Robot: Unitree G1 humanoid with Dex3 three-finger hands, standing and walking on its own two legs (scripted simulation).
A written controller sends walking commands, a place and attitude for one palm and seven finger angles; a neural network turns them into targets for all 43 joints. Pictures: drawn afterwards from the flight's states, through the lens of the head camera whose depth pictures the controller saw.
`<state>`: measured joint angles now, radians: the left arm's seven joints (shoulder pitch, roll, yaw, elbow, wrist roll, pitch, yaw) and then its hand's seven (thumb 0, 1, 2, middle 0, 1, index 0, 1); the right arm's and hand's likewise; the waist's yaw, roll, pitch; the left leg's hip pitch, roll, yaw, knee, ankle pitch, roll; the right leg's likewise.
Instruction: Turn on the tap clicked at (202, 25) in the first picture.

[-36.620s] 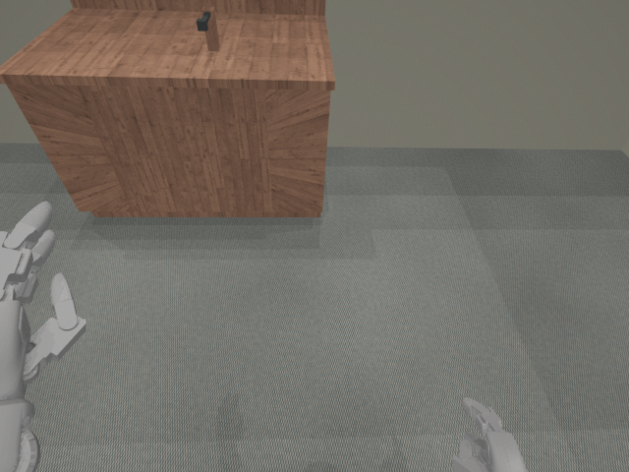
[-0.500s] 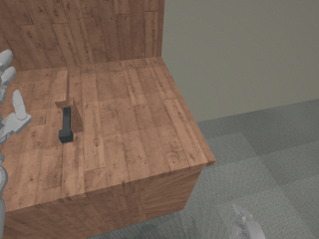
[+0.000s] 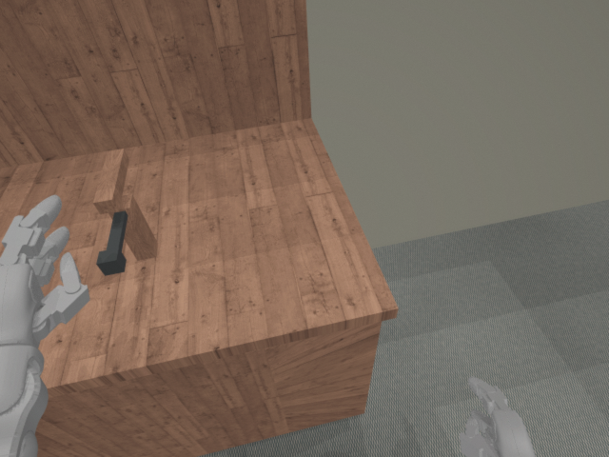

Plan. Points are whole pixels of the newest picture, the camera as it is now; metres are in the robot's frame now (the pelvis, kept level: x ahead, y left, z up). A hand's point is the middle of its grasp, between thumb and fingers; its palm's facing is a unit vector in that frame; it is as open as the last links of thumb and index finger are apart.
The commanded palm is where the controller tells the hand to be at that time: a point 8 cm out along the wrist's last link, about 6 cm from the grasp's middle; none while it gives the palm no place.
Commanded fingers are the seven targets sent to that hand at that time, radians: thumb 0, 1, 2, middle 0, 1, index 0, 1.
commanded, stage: turn the palm inward beside the body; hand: left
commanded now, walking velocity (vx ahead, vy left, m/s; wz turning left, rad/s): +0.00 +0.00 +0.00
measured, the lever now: (111, 261) +0.34 +0.34 +0.07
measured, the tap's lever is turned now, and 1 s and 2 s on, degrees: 0 0 0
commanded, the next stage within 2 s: reach beside the lever's end, fingers flat in 1.58 s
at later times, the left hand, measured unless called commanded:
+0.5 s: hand (96, 313) +0.21 +0.25 +0.15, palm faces +0.40 -0.88 -0.23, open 7.5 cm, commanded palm +0.16 +0.30 +0.16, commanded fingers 0.00 0.90 0.90 -0.20 -0.30 -0.20 -0.30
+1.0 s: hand (79, 349) +0.18 +0.26 +0.14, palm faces +0.46 -0.87 -0.16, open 7.5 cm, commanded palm +0.13 +0.30 +0.14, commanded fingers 0.00 0.90 0.90 -0.20 -0.30 -0.20 -0.30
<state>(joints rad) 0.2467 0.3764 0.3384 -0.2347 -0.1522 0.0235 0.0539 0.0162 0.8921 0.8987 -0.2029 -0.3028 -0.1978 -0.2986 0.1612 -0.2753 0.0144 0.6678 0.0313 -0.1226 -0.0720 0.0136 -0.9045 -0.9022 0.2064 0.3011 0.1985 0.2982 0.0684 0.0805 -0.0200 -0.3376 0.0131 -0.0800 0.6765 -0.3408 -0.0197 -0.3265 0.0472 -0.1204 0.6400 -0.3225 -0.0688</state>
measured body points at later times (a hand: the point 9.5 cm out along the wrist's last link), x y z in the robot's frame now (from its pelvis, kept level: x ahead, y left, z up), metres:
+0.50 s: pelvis +0.02 +0.01 +0.00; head +0.01 +0.00 +0.45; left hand +0.19 +0.29 +0.17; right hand +0.21 -0.22 -0.08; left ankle +0.02 +0.15 -0.72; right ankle +0.02 -0.06 -0.72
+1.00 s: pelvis +0.00 +0.03 +0.00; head -0.02 +0.01 +0.45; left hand +0.15 +0.30 +0.15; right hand +0.20 -0.19 -0.07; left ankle +0.02 +0.15 -0.72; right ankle +0.02 -0.06 -0.72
